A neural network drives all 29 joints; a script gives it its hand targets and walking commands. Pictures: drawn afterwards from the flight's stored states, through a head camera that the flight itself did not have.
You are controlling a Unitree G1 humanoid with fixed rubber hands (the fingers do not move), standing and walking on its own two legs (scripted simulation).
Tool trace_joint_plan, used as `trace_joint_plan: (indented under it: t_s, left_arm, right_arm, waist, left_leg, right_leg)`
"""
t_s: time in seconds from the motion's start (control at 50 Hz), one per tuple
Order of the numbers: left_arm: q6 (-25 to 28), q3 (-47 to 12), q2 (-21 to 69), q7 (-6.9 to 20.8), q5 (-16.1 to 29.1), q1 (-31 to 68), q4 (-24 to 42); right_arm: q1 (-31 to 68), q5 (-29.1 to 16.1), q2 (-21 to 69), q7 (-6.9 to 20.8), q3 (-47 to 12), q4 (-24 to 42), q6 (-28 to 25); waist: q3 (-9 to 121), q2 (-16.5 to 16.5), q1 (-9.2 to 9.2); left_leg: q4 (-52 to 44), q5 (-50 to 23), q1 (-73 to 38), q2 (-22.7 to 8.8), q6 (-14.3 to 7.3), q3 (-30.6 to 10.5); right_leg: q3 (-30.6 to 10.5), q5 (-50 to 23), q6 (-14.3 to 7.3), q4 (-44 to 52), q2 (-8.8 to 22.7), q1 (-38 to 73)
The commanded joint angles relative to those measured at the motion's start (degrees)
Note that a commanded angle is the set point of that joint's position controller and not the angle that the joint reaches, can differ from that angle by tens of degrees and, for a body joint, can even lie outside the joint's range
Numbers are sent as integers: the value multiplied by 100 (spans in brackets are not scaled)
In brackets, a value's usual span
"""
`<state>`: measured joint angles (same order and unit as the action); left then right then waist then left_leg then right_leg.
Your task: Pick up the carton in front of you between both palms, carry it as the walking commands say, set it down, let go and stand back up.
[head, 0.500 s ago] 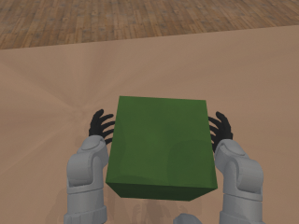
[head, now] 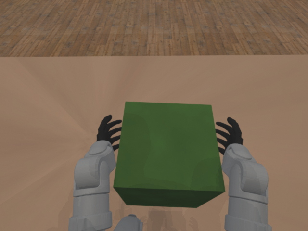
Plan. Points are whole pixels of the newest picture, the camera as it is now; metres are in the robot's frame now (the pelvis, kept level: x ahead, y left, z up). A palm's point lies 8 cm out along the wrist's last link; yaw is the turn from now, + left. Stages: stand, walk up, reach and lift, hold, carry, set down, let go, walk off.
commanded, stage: carry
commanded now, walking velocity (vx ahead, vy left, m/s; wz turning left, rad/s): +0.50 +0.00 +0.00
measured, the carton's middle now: (164, 160) +0.31 +0.02 +0.00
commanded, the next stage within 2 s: none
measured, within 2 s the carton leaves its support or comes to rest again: neither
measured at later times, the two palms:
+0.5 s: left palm (128, 69) +0.64 +0.18 +0.03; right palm (212, 76) +0.62 -0.12 +0.04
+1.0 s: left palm (143, 39) +0.93 +0.17 -0.01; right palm (207, 41) +0.95 -0.14 -0.02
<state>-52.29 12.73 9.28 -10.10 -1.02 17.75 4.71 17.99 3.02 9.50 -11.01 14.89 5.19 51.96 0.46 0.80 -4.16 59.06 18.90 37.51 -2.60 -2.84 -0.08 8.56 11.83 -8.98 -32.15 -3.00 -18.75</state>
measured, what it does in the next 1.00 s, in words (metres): goes down: left foot 0.04 m lower, then right foot 0.04 m lower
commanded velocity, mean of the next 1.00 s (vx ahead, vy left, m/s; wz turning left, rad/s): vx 0.50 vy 0.00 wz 0.00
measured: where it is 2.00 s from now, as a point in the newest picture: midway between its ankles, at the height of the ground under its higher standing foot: (164, 112)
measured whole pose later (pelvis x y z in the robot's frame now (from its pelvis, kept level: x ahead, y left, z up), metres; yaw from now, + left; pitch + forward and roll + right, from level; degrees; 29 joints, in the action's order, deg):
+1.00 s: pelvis +0.63 +0.01 -0.08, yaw +0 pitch +5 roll +1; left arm -50.3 12.7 9.2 -9.6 -1.4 17.0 2.8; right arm 17.4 3.5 9.3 -11.1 14.4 3.1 50.0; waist 1.8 0.0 -3.5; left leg 56.6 16.7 38.8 -2.8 -2.2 0.2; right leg 7.0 11.8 -7.3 -31.8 -1.9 -18.5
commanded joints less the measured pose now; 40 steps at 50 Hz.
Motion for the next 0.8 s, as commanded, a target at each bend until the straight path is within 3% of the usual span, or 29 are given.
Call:
trace_joint_plan:
  t_s: [0.0, 0.06, 0.1, 0.12, 0.14, 0.16, 0.18, 0.2, 0.22, 0.24, 0.26, 0.3, 0.36, 0.4, 0.46, 0.58, 0.62, 0.64, 0.66, 0.68, 0.7, 0.72, 0.74, 0.76, 0.78]
  left_arm:
    - [264, -3735, 4076, 98, 1074, 3160, 578]
    - [239, -3639, 3860, 37, 939, 2813, 476]
    - [180, -3571, 3727, -15, 869, 2679, 464]
    - [138, -3542, 3684, -45, 828, 2635, 458]
    - [84, -3538, 3668, -73, 800, 2652, 463]
    - [24, -3533, 3610, -94, 788, 2721, 459]
    - [-40, -3524, 3538, -112, 795, 2799, 469]
    - [-104, -3561, 3550, -114, 857, 2940, 588]
    - [-162, -3537, 3499, -129, 883, 2913, 679]
    - [-183, -3482, 3610, -156, 935, 3012, 724]
    - [-177, -3373, 3733, -157, 993, 3158, 836]
    - [-87, -3175, 3954, -139, 842, 3196, 620]
    - [55, -3097, 4037, -110, 489, 2999, 413]
    - [114, -3180, 4027, -91, 372, 2971, 398]
    - [172, -3292, 4016, -75, 418, 3043, 487]
    - [95, -3314, 3612, -122, 506, 2788, 555]
    - [9, -3174, 3410, -141, 429, 2586, 403]
    - [-27, -3070, 3332, -150, 372, 2422, 281]
    - [-60, -2952, 3279, -158, 290, 2318, 187]
    - [-79, -2811, 3193, -169, 220, 2202, 94]
    - [-79, -2776, 3094, -202, 259, 2286, 61]
    - [-74, -2870, 3177, -227, 386, 2347, 114]
    - [-69, -2981, 3372, -202, 490, 2539, 203]
    - [-32, -3131, 3650, -138, 626, 2750, 334]
    - [60, -3319, 3982, -73, 786, 3088, 362]
  right_arm:
    - [2825, -674, 4020, -39, -3463, 291, -239]
    - [2728, -669, 3775, -61, -3499, 382, -192]
    - [2722, -693, 3601, -63, -3514, 509, -105]
    - [2684, -692, 3517, -60, -3485, 527, -51]
    - [2527, -671, 3428, -61, -3411, 459, -3]
    - [2431, -618, 3343, -67, -3304, 370, 40]
    - [2340, -570, 3201, -91, -3186, 217, 84]
    - [2318, -569, 3092, -142, -3106, 136, 107]
    - [2322, -617, 3128, -187, -3110, 181, 142]
    - [2538, -779, 3280, -185, -3225, 327, 174]
    - [2821, -1019, 3556, -128, -3457, 546, 160]
    - [3208, -1247, 3985, 27, -3715, 747, 94]
    - [3424, -1359, 4200, 173, -3982, 670, -14]
    - [3366, -1338, 4191, 219, -3987, 573, -94]
    - [3151, -1212, 4090, 196, -3889, 471, -156]
    - [2575, -978, 3695, 35, -3681, 406, -97]
    - [2511, -893, 3564, -23, -3662, 325, -28]
    - [2532, -881, 3564, -47, -3684, 276, 10]
    - [2547, -866, 3573, -61, -3693, 214, 49]
    - [2710, -888, 3541, -69, -3671, 188, 89]
    - [2759, -928, 3633, -63, -3656, 156, 125]
    - [2712, -922, 3604, -73, -3541, 84, 130]
    - [2753, -891, 3711, -96, -3500, 101, 125]
    - [2846, -903, 3853, -108, -3423, 159, 84]
    - [2986, -908, 4104, -59, -3406, 202, 33]
  waist:
    - [2095, 491, -33]
    - [1887, 495, -205]
    - [1762, 522, -279]
    - [1766, 549, -185]
    - [1934, 433, 66]
    - [2191, 244, 410]
    - [2507, -361, 649]
    - [2925, -1434, 751]
    - [3396, -1627, 913]
    - [3232, -1232, 920]
    - [2929, -694, 887]
    - [2437, -48, 704]
    - [2358, -418, 598]
    - [2252, -624, 626]
    - [2067, -775, 750]
    - [1707, -671, 1000]
    - [1744, -726, 871]
    - [1918, -646, 622]
    - [2240, -408, 321]
    - [2535, 287, 46]
    - [2894, 1420, -1]
    - [3323, 1423, 26]
    - [3118, 1040, 75]
    - [2772, 352, 90]
    - [2601, 227, 33]
  left_leg:
    - [-1465, -1584, 159, 99, -20, 365]
    - [-2642, -2343, -73, 395, -34, 769]
    - [-3295, -2744, -460, 544, -86, 953]
    - [-3575, -2886, -863, 599, -126, 986]
    - [-3863, -3085, -1692, 630, -226, 969]
    - [-3839, -3355, -2793, 335, -346, 791]
    - [-3184, -4714, -4269, -496, -598, 104]
    - [-2417, -6438, -5650, -1817, -1267, -1669]
    - [-2660, -5021, -5988, -2133, -1686, -2942]
    - [-3076, -3340, -5783, -2149, -1747, -3340]
    - [-3269, -2519, -5293, -1928, -1601, -3038]
    - [-3565, -2469, -3917, -1449, -1205, -2137]
    - [-3714, -2415, -3500, -1291, -1185, -1653]
    - [-3636, -3113, -3695, -1158, -1147, -1268]
    - [-3522, -3987, -3977, -950, -916, -767]
    - [-3226, -4361, -4252, -403, -590, -90]
    - [-2537, -4638, -4143, -389, -500, -10]
    - [-1835, -4625, -3905, -301, -324, 167]
    - [-921, -4037, -3340, -185, -151, 351]
    - [271, -2371, -2064, 47, 5, 397]
    - [1691, 1303, -158, 670, 111, 174]
    - [2445, 1688, 561, 619, 12, -156]
    - [2515, 1404, 828, 484, -52, -308]
    - [2063, 1065, 905, 301, -27, -258]
    - [1662, 982, 775, 93, -13, -231]
  right_leg:
    - [-1264, -3667, -207, 687, 1292, 2152]
    - [-873, -3742, -38, 440, 903, 2468]
    - [-803, -3640, -25, 140, 864, 2512]
    - [-764, -3730, 28, -239, 883, 2411]
    - [-665, -3650, 169, -937, 819, 2119]
    - [-529, -2996, 341, -1774, 747, 1478]
    - [-422, -1413, 557, -2781, 588, 144]
    - [-465, 2030, 696, -4139, 9, -1620]
    - [-903, 2485, 635, -5020, -131, -2413]
    - [-1089, 2342, 550, -5165, -5, -2978]
    - [-1136, 1866, 527, -4910, 292, -2988]
    - [-1082, 1333, 613, -3938, 529, -2329]
    - [-890, 896, 678, -3265, 549, -2083]
    - [-813, 473, 733, -2813, 596, -2306]
    - [-672, -421, 738, -1857, 589, -2414]
    - [16, -1908, 538, 243, 154, -1633]
    - [122, -2030, 390, 710, 21, -935]
    - [179, -2320, 324, 1049, -14, -155]
    - [58, -2613, 266, 1020, 207, 989]
    - [-801, -4097, 32, 477, 1052, 2373]
    - [-2722, -5813, -683, -209, 2335, 3848]
    - [-3641, -4387, -1107, -65, 2761, 4120]
    - [-3745, -2848, -1117, 275, 2657, 3643]
    - [-3425, -2133, -886, 555, 2450, 3076]
    - [-3376, -1447, -916, 681, 2325, 2568]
